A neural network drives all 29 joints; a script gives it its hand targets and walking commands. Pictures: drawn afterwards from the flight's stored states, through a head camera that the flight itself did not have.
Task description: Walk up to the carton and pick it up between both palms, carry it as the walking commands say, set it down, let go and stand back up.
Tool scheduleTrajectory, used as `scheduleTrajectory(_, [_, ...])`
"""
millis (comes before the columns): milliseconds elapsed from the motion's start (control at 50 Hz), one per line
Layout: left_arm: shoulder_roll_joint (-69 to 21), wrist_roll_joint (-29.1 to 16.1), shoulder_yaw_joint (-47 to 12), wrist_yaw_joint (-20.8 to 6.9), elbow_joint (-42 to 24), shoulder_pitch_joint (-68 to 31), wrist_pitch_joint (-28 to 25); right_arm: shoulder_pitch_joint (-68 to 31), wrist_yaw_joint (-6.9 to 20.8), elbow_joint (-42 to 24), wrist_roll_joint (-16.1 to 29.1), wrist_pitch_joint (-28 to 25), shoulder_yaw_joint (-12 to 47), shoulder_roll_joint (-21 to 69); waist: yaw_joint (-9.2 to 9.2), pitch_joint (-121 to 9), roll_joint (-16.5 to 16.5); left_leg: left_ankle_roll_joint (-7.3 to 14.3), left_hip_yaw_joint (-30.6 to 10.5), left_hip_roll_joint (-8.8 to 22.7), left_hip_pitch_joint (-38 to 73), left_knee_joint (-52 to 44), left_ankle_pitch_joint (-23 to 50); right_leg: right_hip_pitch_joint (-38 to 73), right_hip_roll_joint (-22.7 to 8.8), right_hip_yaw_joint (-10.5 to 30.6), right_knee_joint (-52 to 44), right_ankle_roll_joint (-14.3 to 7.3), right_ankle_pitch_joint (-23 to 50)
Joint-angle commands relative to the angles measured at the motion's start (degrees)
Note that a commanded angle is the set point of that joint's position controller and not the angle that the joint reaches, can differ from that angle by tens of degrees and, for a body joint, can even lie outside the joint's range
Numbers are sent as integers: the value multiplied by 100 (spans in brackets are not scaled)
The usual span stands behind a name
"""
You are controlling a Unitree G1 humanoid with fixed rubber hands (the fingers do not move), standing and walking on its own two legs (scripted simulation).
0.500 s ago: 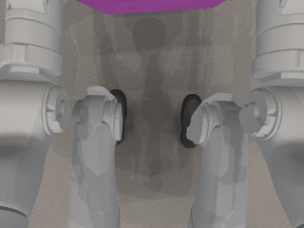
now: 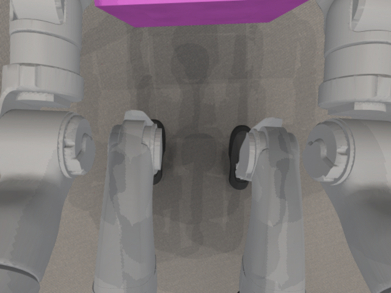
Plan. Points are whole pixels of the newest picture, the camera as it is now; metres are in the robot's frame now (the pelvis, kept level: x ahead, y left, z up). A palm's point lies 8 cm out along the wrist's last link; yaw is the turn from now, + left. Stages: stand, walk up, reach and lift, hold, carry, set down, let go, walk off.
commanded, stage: reach and lift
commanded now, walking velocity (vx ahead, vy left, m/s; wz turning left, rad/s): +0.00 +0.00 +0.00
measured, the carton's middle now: out of the picture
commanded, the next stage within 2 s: none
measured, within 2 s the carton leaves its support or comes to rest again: neither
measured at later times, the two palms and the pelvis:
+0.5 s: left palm out of the picture +0.54 +0.19 -0.01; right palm out of the picture +0.56 -0.15 +0.00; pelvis +0.00 +0.00 +0.05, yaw +1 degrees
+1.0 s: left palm out of the picture +0.52 +0.19 +0.07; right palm out of the picture +0.54 -0.15 +0.09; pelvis +0.00 +0.00 +0.11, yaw +1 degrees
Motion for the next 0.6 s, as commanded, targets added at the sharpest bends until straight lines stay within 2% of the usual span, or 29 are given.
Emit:
scheduleTrajectory(0, [-6622, -924, -1776, -2909, -1446, -4046, -524, -3135, 2603, -726, 437, 338, 2503, 6369, 43, -14209, 233, 153, 1049, -732, 3909, -1326, 510, 3467, 890, -902, -1251, -322, 379])
scheduleTrajectory(20, [-6655, -1019, -1927, -2899, -1857, -4211, -559, -3027, 2612, -902, 492, 331, 2657, 6473, -99, -14708, 202, 118, 1004, -770, 4296, -1423, 708, 3862, 918, -952, -1297, -305, 672])
scheduleTrajectory(40, [-6557, -971, -1913, -2904, -1781, -4269, -560, -2953, 2653, -797, 385, 351, 2589, 6432, -35, -14664, 77, 117, 1019, -738, 4261, -1382, 741, 3765, 904, -967, -1304, -306, 678])
scheduleTrajectory(60, [-6627, -948, -1863, -2904, -1765, -4036, -541, -2932, 2666, -826, 447, 358, 2641, 6427, -44, -14748, 151, 124, 1013, -741, 4397, -1431, 740, 3829, 909, -984, -1305, -311, 598])
scheduleTrajectory(80, [-6523, -915, -1844, -2904, -1685, -4107, -543, -2951, 2672, -730, 458, 338, 2562, 6439, 50, -14473, 199, 125, 962, -723, 4465, -1525, 715, 3532, 908, -993, -1342, -299, 511])
scheduleTrajectory(100, [-6842, -1011, -2056, -2894, -1892, -4039, -517, -2830, 2670, -938, 514, 310, 2604, 6455, -94, -15134, 369, 51, 980, -773, 4811, -1521, 886, 3958, 937, -979, -1410, -336, 749])
scheduleTrajectory(120, [-6741, -852, -1859, -2896, -1599, -3870, -509, -2824, 2696, -668, 448, 330, 2548, 6453, -33, -14656, 316, 76, 940, -739, 4539, -1595, 824, 3715, 906, -1024, -1411, -323, 633])
scheduleTrajectory(140, [-6757, -939, -2029, -2882, -1837, -4087, -517, -2891, 2689, -992, 475, 319, 2699, 6431, -128, -15064, 251, 71, 937, -738, 4803, -1568, 829, 3917, 918, -1016, -1447, -316, 689])
scheduleTrajectory(160, [-6677, -989, -1937, -2887, -1883, -4166, -528, -2869, 2699, -819, 468, 358, 2637, 6546, -84, -14930, 129, 85, 927, -742, 4687, -1623, 726, 4007, 915, -988, -1494, -296, 628])
scheduleTrajectory(180, [-6682, -925, -1952, -2903, -1894, -4040, -539, -2828, 2703, -850, 496, 341, 2672, 6569, 30, -14846, 230, 103, 978, -766, 4684, -1656, 666, 4087, 911, -937, -1537, -310, 545])
scheduleTrajectory(200, [-6689, -921, -1913, -2913, -1784, -4074, -501, -2763, 2714, -754, 446, 385, 2572, 6586, -165, -14899, 110, 113, 936, -739, 4730, -1731, 593, 4005, 909, -998, -1608, -286, 499])
scheduleTrajectory(240, [-6619, -994, -1956, -2926, -2092, -4153, -521, -2561, 2685, -873, 432, 415, 2663, 6733, -17, -15038, 170, 127, 1001, -766, 4774, -1782, 697, 4453, 920, -828, -1742, -314, 660])
scheduleTrajectory(260, [-6674, -1003, -1900, -2940, -1927, -4014, -522, -3034, 2684, -1035, 505, 364, 2707, 6650, -54, -14825, 36, 163, 889, -775, 4666, -1864, 505, 4211, 906, -859, -1736, -301, 396])
scheduleTrajectory(280, [-6681, -1009, -1957, -2953, -1808, -4013, -496, -2796, 2672, -911, 507, 387, 2674, 6664, -19, -14797, 133, 150, 1030, -754, 4545, -1892, 418, 4466, 907, -822, -1862, -305, 414])
scheduleTrajectory(300, [-6678, -1021, -1905, -2973, -1818, -4017, -469, -3258, 2647, -1296, 588, 357, 2828, 6583, 0, -15010, 14, 166, 997, -769, 4643, -1925, 414, 4662, 878, -788, -1903, -277, 392])
scheduleTrajectory(320, [-6690, -1029, -1984, -2957, -1858, -3954, -479, -2984, 2640, -1161, 549, 371, 2855, 6637, -45, -14936, 13, 164, 974, -783, 4522, -1951, 519, 4710, 887, -822, -1883, -271, 563])
scheduleTrajectory(340, [-6813, -1006, -1904, -2968, -1712, -3788, -469, -3032, 2649, -1261, 619, 365, 2919, 6676, 90, -15027, 86, 174, 1044, -789, 4646, -1988, 571, 4925, 872, -721, -1988, -273, 586])
scheduleTrajectory(360, [-6677, -970, -1931, -2964, -1927, -3874, -496, -2988, 2612, -1290, 531, 377, 2940, 6661, 37, -15207, -10, 170, 990, -806, 4636, -1962, 687, 4949, 883, -764, -1928, -278, 674])
scheduleTrajectory(380, [-6716, -1004, -2025, -2950, -2061, -3864, -479, -2810, 2651, -1295, 593, 400, 2941, 6769, 29, -15387, 106, 143, 956, -817, 4993, -2106, 810, 5042, 919, -828, -1976, -261, 814])
scheduleTrajectory(400, [-6571, -905, -1804, -2947, -1768, -3844, -495, -2632, 2669, -893, 469, 429, 2761, 6814, 79, -14770, -25, 187, 940, -778, 4695, -2122, 536, 4732, 882, -751, -2062, -269, 510])
scheduleTrajectory(420, [-6536, -855, -1872, -2954, -1945, -3908, -531, -2555, 2674, -766, 390, 423, 2673, 6770, 26, -14616, 134, 167, 938, -771, 4742, -2208, 370, 4590, 910, -786, -2101, -283, 338])
scheduleTrajectory(440, [-6570, -978, -1948, -2984, -1911, -3926, -481, -2752, 2691, -1035, 469, 425, 2758, 6760, -7, -14839, -34, 165, 968, -758, 4849, -2258, 443, 4899, 908, -772, -2221, -269, 424])
scheduleTrajectory(460, [-6544, -837, -1795, -2990, -1691, -3798, -499, -2601, 2660, -873, 338, 408, 2631, 6628, -58, -14617, 40, 174, 936, -756, 4665, -2260, 296, 4788, 883, -762, -2188, -286, 301])
scheduleTrajectory(480, [-6729, -920, -2041, -2994, -1882, -3791, -490, -2687, 2695, -1097, 403, 392, 2799, 6644, -12, -14907, 187, 151, 921, -789, 4938, -2316, 473, 4878, 907, -791, -2232, -311, 449])
scheduleTrajectory(500, [-6672, -949, -2019, -2997, -1965, -3767, -483, -2548, 2704, -1007, 466, 416, 2834, 6862, 32, -15052, 118, 143, 932, -776, 5137, -2375, 501, 5119, 911, -760, -2300, -283, 489])
scheduleTrajectory(520, [-6784, -898, -2022, -2984, -1869, -3649, -483, -2552, 2700, -1051, 477, 379, 2766, 6672, -59, -15099, 303, 106, 892, -776, 5189, -2391, 600, 4940, 915, -794, -2273, -299, 525])
scheduleTrajectory(540, [-6788, -1044, -2154, -2979, -2158, -3721, -491, -2524, 2707, -1295, 534, 391, 2960, 6722, -120, -15326, 207, 112, 850, -763, 5468, -2444, 724, 5153, 911, -840, -2316, -284, 661])
scheduleTrajectory(560, [-6748, -918, -1953, -2981, -1747, -3559, -451, -2489, 2741, -981, 450, 414, 2782, 6689, -8, -14929, 120, 119, 885, -766, 5254, -2445, 569, 4945, 887, -762, -2408, -290, 432])
scheduleTrajectory(580, [-7039, -892, -2042, -2992, -1600, -3255, -437, -2344, 2729, -1141, 342, 380, 2704, 6564, -208, -14886, 232, 87, 826, -774, 5357, -2483, 766, 4929, 914, -804, -2428, -341, 627])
